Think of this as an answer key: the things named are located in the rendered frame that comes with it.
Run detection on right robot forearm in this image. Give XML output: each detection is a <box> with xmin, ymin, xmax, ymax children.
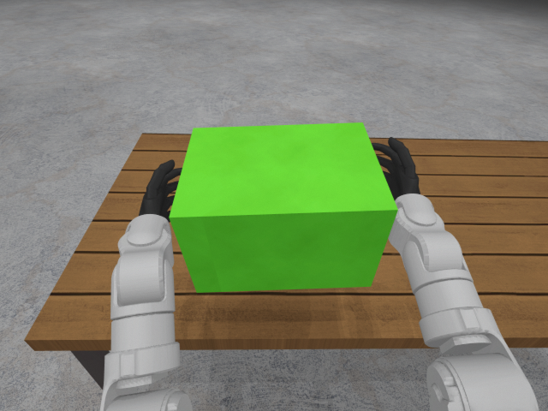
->
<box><xmin>388</xmin><ymin>194</ymin><xmax>539</xmax><ymax>411</ymax></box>

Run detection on robot right hand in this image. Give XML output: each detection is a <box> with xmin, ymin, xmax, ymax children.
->
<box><xmin>372</xmin><ymin>137</ymin><xmax>420</xmax><ymax>200</ymax></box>

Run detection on robot right upper arm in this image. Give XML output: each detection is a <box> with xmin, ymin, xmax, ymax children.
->
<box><xmin>426</xmin><ymin>353</ymin><xmax>537</xmax><ymax>411</ymax></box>

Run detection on left robot forearm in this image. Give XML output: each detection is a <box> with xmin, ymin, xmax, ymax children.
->
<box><xmin>100</xmin><ymin>214</ymin><xmax>181</xmax><ymax>411</ymax></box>

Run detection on table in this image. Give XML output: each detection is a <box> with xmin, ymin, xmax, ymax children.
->
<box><xmin>24</xmin><ymin>133</ymin><xmax>548</xmax><ymax>389</ymax></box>

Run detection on robot left upper arm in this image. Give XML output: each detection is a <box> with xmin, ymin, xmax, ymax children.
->
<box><xmin>106</xmin><ymin>388</ymin><xmax>193</xmax><ymax>411</ymax></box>

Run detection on carton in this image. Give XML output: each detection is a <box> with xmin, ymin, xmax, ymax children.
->
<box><xmin>169</xmin><ymin>122</ymin><xmax>398</xmax><ymax>293</ymax></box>

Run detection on robot left hand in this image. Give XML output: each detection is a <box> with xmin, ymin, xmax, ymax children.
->
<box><xmin>139</xmin><ymin>160</ymin><xmax>182</xmax><ymax>222</ymax></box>

